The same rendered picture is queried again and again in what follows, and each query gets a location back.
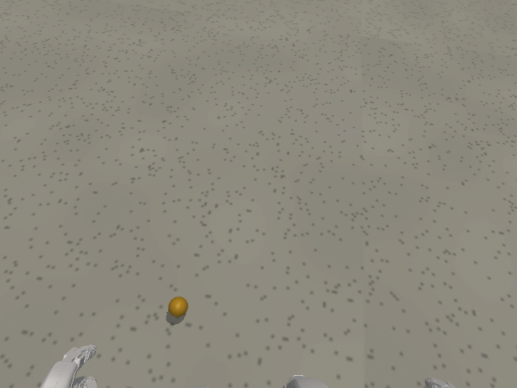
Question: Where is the left robot hand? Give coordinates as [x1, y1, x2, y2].
[40, 344, 97, 388]

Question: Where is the ball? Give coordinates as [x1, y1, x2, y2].
[168, 297, 188, 317]

